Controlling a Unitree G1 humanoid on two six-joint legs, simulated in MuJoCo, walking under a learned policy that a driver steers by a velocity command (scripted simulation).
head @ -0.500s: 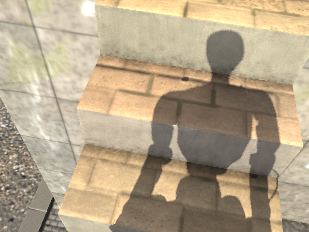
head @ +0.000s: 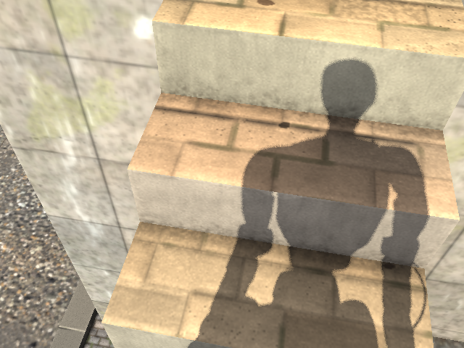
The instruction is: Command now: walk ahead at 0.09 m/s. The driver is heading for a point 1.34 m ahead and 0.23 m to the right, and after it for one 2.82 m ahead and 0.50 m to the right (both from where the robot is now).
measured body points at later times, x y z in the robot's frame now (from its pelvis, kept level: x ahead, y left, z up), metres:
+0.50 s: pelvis +0.00 -0.01 +0.00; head +0.01 -0.01 +0.45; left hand -0.05 +0.17 -0.17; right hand -0.03 -0.21 -0.16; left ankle -0.03 +0.11 -0.75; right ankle -0.06 -0.08 -0.75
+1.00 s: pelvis +0.02 -0.01 -0.01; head +0.05 +0.00 +0.44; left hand +0.08 +0.21 -0.16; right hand +0.07 -0.22 -0.15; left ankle -0.03 +0.11 -0.75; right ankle -0.06 -0.08 -0.75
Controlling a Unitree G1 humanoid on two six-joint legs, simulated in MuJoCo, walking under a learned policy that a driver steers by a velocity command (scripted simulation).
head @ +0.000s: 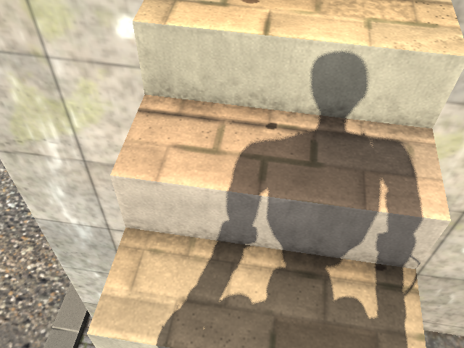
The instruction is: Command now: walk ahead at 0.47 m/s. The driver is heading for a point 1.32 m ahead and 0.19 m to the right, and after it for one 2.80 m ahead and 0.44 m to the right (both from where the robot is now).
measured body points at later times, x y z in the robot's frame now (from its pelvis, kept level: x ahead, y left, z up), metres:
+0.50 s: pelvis -0.02 +0.00 +0.01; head +0.00 +0.01 +0.46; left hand +0.06 +0.21 -0.15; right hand +0.05 -0.21 -0.14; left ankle -0.06 +0.12 -0.74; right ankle -0.09 -0.07 -0.74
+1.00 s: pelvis -0.02 +0.00 +0.01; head +0.00 +0.01 +0.46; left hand +0.04 +0.22 -0.15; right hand +0.03 -0.21 -0.15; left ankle -0.06 +0.13 -0.74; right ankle -0.09 -0.07 -0.74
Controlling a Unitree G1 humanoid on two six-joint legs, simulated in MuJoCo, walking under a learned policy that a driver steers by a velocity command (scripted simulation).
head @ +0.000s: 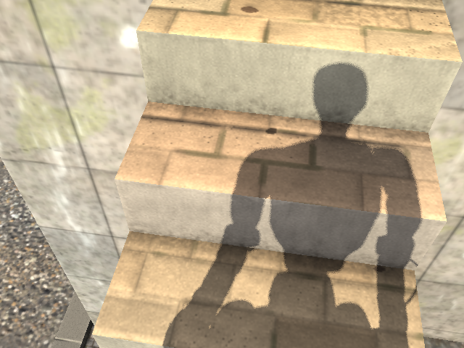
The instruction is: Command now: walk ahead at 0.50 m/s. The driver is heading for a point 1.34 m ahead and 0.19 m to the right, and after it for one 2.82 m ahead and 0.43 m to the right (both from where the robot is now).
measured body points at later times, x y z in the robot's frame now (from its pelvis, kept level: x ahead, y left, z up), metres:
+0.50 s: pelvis +0.00 +0.00 +0.00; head +0.01 +0.01 +0.45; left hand +0.06 +0.22 -0.15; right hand +0.05 -0.21 -0.15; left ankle -0.04 +0.13 -0.75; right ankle -0.07 -0.07 -0.75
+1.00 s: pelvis +0.00 +0.00 +0.00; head +0.01 +0.01 +0.45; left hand +0.06 +0.22 -0.16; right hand +0.05 -0.21 -0.15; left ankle -0.04 +0.13 -0.75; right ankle -0.07 -0.07 -0.75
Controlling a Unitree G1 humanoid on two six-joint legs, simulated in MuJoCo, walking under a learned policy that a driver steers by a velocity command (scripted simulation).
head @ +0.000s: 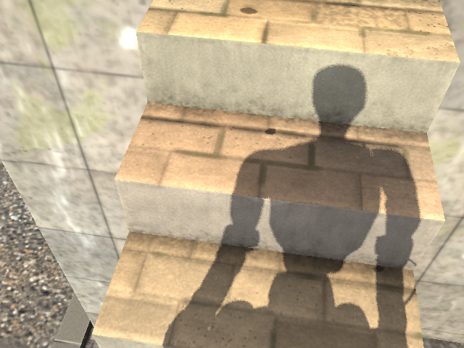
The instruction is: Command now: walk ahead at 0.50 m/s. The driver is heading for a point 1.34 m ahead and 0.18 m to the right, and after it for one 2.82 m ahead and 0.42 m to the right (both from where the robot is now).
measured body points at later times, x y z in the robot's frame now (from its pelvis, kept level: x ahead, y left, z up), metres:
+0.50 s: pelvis +0.00 +0.00 +0.00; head +0.02 +0.01 +0.45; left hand +0.06 +0.22 -0.16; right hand +0.05 -0.21 -0.16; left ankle -0.04 +0.13 -0.75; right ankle -0.06 -0.07 -0.75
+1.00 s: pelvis +0.00 +0.00 +0.00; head +0.02 +0.01 +0.45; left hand +0.06 +0.22 -0.16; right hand +0.05 -0.22 -0.16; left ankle -0.04 +0.13 -0.75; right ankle -0.07 -0.07 -0.75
